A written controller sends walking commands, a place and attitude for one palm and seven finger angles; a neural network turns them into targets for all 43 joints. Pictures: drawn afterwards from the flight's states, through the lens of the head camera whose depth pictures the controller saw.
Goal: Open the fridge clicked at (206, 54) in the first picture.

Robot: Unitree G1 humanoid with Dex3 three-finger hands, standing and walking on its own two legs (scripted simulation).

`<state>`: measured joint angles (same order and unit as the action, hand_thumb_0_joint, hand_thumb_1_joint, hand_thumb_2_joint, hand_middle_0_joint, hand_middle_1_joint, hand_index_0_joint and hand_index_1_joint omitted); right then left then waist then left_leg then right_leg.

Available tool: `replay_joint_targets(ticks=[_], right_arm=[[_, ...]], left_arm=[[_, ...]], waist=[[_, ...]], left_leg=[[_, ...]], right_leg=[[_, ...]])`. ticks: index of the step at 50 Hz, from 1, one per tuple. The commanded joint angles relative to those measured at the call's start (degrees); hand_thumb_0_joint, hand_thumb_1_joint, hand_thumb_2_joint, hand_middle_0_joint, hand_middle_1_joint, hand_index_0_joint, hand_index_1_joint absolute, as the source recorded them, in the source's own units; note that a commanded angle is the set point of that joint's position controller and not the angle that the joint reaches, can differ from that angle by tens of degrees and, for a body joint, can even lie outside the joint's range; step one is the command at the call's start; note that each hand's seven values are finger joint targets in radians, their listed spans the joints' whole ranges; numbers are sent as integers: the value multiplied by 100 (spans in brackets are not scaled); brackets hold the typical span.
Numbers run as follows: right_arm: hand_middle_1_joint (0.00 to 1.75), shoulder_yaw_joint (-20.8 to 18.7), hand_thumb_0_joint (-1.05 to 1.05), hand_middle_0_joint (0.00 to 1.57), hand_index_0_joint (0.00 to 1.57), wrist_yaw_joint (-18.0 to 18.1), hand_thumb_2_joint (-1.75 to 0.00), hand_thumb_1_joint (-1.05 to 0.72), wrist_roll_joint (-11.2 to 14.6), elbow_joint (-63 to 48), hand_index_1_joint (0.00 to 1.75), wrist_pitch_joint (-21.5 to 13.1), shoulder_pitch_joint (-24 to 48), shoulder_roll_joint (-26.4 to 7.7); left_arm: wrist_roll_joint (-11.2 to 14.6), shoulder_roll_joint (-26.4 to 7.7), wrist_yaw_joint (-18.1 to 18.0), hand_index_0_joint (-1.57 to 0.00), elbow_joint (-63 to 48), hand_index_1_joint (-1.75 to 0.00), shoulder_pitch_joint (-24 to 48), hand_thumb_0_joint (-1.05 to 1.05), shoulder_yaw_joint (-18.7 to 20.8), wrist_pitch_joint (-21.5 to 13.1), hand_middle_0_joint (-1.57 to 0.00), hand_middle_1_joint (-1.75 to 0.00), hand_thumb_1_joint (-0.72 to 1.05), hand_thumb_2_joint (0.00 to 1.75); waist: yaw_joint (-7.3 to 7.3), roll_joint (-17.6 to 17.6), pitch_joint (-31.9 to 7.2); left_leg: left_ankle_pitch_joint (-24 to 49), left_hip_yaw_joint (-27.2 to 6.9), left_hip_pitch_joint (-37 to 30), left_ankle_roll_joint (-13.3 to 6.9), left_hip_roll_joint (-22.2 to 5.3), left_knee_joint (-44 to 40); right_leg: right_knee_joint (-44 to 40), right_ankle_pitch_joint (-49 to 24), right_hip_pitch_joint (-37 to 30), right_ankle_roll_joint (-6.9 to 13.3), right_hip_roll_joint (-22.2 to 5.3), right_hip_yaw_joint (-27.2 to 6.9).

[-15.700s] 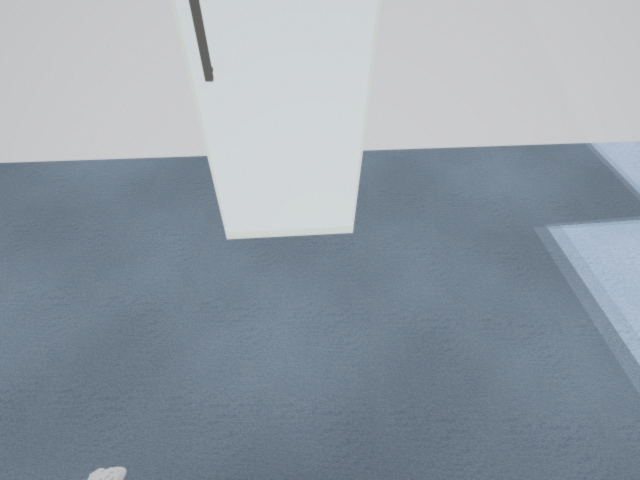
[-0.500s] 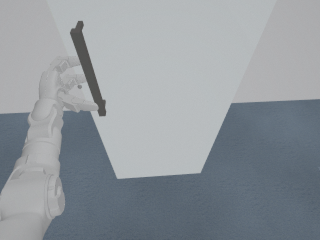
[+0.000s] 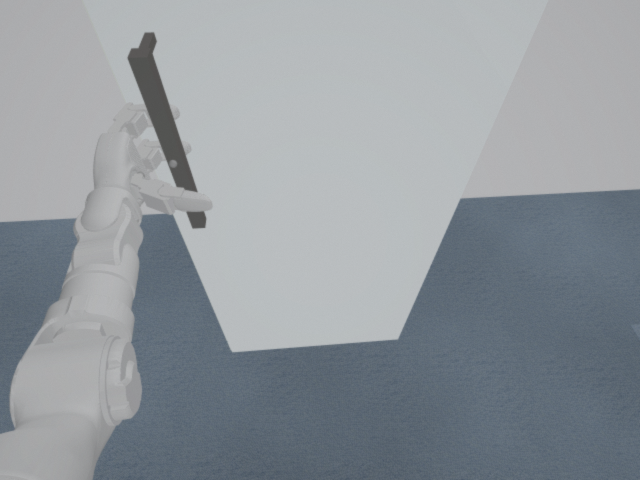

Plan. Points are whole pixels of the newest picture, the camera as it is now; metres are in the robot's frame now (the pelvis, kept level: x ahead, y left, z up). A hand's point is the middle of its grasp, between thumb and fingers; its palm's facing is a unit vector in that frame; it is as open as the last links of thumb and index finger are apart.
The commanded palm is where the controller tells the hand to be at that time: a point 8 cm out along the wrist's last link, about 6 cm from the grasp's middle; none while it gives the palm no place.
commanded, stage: slide the fingers in behind the handle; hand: left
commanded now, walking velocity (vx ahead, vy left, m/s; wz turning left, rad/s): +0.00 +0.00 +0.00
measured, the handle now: (178, 146) +0.51 +0.18 +0.13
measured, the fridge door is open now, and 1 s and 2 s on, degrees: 0 0 0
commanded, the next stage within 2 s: grip the handle and tug to test in 0.96 s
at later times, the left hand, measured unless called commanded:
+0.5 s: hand (194, 162) +0.47 +0.15 +0.14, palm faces +0.06 -1.00 +0.02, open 14.0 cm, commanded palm +0.44 +0.20 +0.14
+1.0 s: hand (194, 163) +0.47 +0.15 +0.14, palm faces +0.07 -1.00 +0.01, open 14.0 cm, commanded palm +0.44 +0.20 +0.14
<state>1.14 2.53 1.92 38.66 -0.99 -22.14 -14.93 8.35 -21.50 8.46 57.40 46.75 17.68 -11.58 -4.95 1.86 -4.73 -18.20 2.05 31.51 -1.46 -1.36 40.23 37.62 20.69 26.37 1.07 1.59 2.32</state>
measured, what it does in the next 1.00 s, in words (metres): stands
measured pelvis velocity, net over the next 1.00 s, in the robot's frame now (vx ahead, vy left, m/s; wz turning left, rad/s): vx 0.00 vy -0.01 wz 0.00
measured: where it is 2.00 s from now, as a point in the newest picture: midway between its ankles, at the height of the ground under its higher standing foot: outside the picture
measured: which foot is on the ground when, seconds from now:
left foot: down 0.00-1.00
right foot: down 0.00-1.00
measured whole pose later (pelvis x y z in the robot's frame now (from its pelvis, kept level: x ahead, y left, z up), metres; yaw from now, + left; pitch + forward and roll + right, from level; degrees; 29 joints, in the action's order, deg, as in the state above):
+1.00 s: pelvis +0.00 -0.01 +0.00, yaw +0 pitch +9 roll -1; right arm 0.5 2.3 1.9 38.9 -0.8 -20.9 -14.9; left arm 8.2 -18.1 5.2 55.2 45.4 15.8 -11.5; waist -4.5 2.2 -4.7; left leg -18.0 1.9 29.6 -0.9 -1.5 38.9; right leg 36.8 20.8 24.8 1.6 1.8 2.3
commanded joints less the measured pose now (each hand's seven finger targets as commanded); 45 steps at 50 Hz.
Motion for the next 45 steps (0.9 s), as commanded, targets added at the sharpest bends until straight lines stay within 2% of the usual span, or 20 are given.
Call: replay_joint_targets(ticks=[1, 3, 5, 6, 10, 16, 17, 18, 19, 22, 24, 26, 28, 29, 32, 34, 37, 38, 42, 45], right_arm=[[30, -315, 0, 20, 20, 83, -90, -90, 41, -532, 30, -207, -194, -917], [30, -316, 0, 20, 20, 75, -90, -90, 34, -535, 30, -232, -188, -874], [30, -331, 0, 20, 20, 72, -90, -90, 27, -497, 30, -238, -240, -885], [30, -333, 0, 20, 20, 63, -90, -90, 28, -482, 30, -248, -214, -876], [30, -333, 0, 20, 20, 67, -90, -90, 30, -476, 30, -239, -218, -886], [30, -323, 0, 20, 20, 43, -90, -90, 38, -491, 30, -251, -137, -842], [30, -325, 0, 20, 20, 31, -90, -90, 31, -496, 30, -264, -130, -830], [30, -329, 0, 20, 20, 36, -90, -90, 26, -474, 30, -264, -156, -846], [30, -323, 0, 20, 20, 43, -90, -90, 32, -473, 30, -247, -144, -856], [30, -319, 0, 20, 20, 24, -90, -90, 17, -533, 30, -247, -98, -813], [30, -318, 0, 20, 20, 12, -90, -90, 11, -529, 30, -243, -96, -813], [30, -310, 0, 20, 20, 15, -90, -90, 14, -545, 30, -227, -78, -808], [30, -327, 0, 20, 20, 21, -90, -90, 23, -542, 30, -216, -86, -823], [30, -315, 0, 20, 20, 19, -90, -90, 27, -559, 30, -208, -61, -808], [30, -312, 0, 20, 20, 33, -90, -90, 25, -571, 30, -192, -61, -812], [30, -305, 0, 20, 20, 38, -90, -90, 34, -536, 30, -186, -66, -800], [30, -309, 0, 20, 20, 52, -90, -90, 25, -520, 30, -184, -93, -812], [30, -304, 0, 20, 20, 52, -90, -90, 25, -520, 30, -180, -86, -816], [30, -321, 0, 20, 20, 46, -90, -90, 18, -527, 30, -193, -105, -819], [30, -338, 0, 20, 20, 40, -90, -90, 23, -521, 30, -195, -108, -820]], left_arm=[[65, -1344, -32, -30, -1315, -120, 2865, 0, 163, -363, -30, -120, -50, 30], [31, -1160, -66, -30, -1544, -120, 2944, 0, 22, -392, -30, -120, -50, 30], [37, -1119, -100, -30, -1505, -120, 2879, 0, -12, -414, -30, -120, -50, 30], [33, -1087, -109, -30, -1486, -120, 2858, 0, -22, -411, -30, -120, -50, 30], [55, -1120, -131, -30, -1407, -120, 2752, 0, 36, -369, -30, -120, -50, 30], [26, -872, -212, -30, -1436, -120, 2757, 0, -132, -365, -30, -120, -50, 30], [39, -693, -218, -30, -1513, -120, 2908, 0, -277, -365, -30, -120, -50, 30], [46, -846, -236, -30, -1358, -120, 2807, 0, -105, -343, -30, -120, -50, 30], [34, -941, -250, -30, -1351, -120, 2857, 0, -61, -343, -30, -120, -50, 30], [-4, -828, -306, -30, -1467, -120, 2762, 0, -95, -366, -30, -120, -50, 30], [-5, -892, -330, -30, -1424, -120, 2676, 0, -25, -371, -30, -120, -50, 30], [-13, -799, -336, -30, -1528, -120, 2811, 0, -145, -393, -30, -120, -50, 30], [-15, -939, -322, -30, -1505, -120, 2680, 0, -18, -383, -30, -120, -50, 30], [0, -822, -300, -30, -1481, -120, 2672, 0, -111, -358, -30, -120, -50, 30], [17, -909, -283, -30, -1437, -120, 2661, 0, -23, -348, -30, -120, -50, 30], [-14, -843, -264, -30, -1488, -120, 2863, 0, -156, -354, -30, -120, -50, 30], [13, -981, -283, -30, -1339, -120, 2732, 0, 25, -352, -30, -120, -50, 30], [31, -972, -275, -30, -1370, -120, 2809, 0, 3, -364, -30, -120, -50, 30], [28, -943, -285, -30, -1458, -120, 2759, 0, 6, -402, -30, -120, -50, 30], [2, -795, -296, -30, -1534, -120, 2744, 0, -138, -426, -30, -120, -50, 30]], waist=[[-56, -10, -1808], [-54, 335, -2001], [-112, 46, -1959], [-86, 162, -1977], [-54, 27, -1936], [-66, 110, -1914], [-135, 74, -1889], [-67, -76, -1876], [-88, -108, -1827], [-8, 104, -2024], [16, -69, -1970], [-54, -62, -1955], [1, -84, -2014], [-15, -23, -1944], [7, -140, -1926], [-67, 26, -1852], [-20, -58, -1907], [-46, -175, -1853], [0, -14, -2006], [-47, -35, -1982]], left_leg=[[1490, -330, -1593, -92, 52, -359], [1641, -353, -1859, -67, 52, -336], [1707, -370, -1856, -88, 35, -301], [1694, -351, -1859, -80, 40, -318], [1667, -319, -1757, -89, 58, -322], [1680, -319, -1826, -81, 62, -325], [1667, -310, -1861, -87, 63, -328], [1621, -325, -1768, -82, 68, -321], [1627, -308, -1704, -89, 65, -334], [1778, -279, -1826, -85, 91, -307], [1703, -260, -1693, -91, 100, -316], [1760, -240, -1700, -109, 102, -319], [1800, -235, -1722, -102, 100, -311], [1767, -217, -1689, -103, 110, -322], [1664, -206, -1600, -118, 127, -346], [1664, -222, -1678, -110, 114, -352], [1663, -224, -1636, -111, 119, -337], [1610, -223, -1577, -121, 122, -352], [1765, -245, -1740, -106, 108, -337], [1852, -247, -1805, -110, 107, -318]], right_leg=[[-476, -1889, -174, -12, 80, -100], [-438, -1911, -78, 11, 87, -83], [-465, -1937, -93, -2, 97, -72], [-454, -1968, -75, -7, 99, -84], [-466, -2028, -219, 0, 85, -87], [-460, -2048, -124, -6, 78, -91], [-478, -2054, -78, -25, 80, -84], [-467, -2041, -136, -18, 84, -89], [-470, -2094, -183, -20, 75, -103], [-425, -2235, -244, -12, 68, -112], [-440, -2257, -347, -20, 66, -125], [-443, -2374, -363, -34, 56, -141], [-434, -2428, -426, -23, 59, -144], [-456, -2424, -408, -28, 57, -153], [-479, -2402, -489, -39, 50, -162], [-492, -2352, -368, -31, 46, -157], [-491, -2327, -421, -30, 47, -158], [-507, -2334, -447, -43, 48, -165], [-468, -2362, -408, -23, 61, -143], [-465, -2383, -372, -18, 63, -126]])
